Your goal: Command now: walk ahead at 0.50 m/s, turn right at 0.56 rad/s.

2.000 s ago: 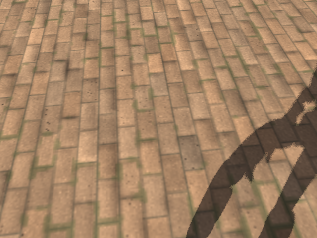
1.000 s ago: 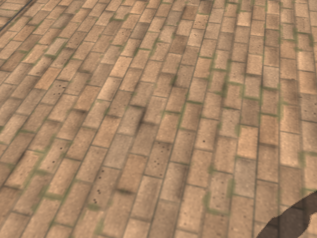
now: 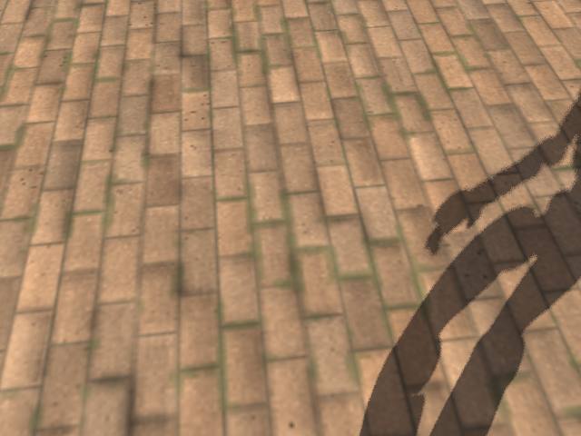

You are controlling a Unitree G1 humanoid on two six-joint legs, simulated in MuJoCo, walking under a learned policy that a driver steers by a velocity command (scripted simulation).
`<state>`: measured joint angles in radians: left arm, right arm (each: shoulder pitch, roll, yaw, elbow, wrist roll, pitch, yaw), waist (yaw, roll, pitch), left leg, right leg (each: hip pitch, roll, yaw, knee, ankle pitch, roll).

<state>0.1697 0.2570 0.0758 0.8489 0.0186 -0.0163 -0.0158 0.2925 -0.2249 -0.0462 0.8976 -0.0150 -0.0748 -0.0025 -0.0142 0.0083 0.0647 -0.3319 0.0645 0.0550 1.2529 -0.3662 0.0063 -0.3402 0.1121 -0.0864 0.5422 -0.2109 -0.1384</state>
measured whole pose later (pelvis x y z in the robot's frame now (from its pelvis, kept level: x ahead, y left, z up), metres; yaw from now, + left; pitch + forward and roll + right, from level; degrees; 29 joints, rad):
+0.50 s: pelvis +0.28 +0.03 +0.00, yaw -5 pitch +0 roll +0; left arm 0.41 0.26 0.04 0.95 0.02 -0.06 0.01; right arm 0.11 -0.24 -0.04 0.78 -0.03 -0.06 0.02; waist 0.04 -0.01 0.05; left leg -0.43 -0.04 0.07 0.57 -0.14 0.09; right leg -0.07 0.10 0.04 0.86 -0.46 -0.09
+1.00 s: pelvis +0.49 +0.01 +0.00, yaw +12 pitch +1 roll +1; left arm 0.08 0.25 0.00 0.74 0.02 -0.05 0.03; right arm 0.34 -0.30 -0.08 0.83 0.00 0.00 -0.02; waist -0.07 0.01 0.07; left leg -0.24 -0.16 -0.16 0.80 -0.53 0.05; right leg -0.41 0.03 0.02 0.54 -0.13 -0.05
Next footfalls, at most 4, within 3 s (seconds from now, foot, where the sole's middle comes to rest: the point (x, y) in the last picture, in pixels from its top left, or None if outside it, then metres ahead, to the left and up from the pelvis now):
0.44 left None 0.43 0.10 -0.76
0.96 right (331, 365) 0.62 -0.07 -0.76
1.36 left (250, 422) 0.49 0.12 -0.76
2.82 left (233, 264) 0.91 0.18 -0.76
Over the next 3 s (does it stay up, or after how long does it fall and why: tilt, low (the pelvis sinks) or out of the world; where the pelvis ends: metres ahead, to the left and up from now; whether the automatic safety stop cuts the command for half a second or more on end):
stays up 0.86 0.11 0.01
